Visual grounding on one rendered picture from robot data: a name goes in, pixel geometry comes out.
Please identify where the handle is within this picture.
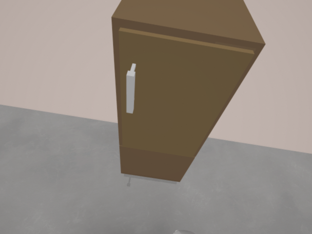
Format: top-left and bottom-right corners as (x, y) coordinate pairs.
(126, 63), (136, 114)

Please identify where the cupboard door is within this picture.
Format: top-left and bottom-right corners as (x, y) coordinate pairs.
(118, 27), (254, 157)

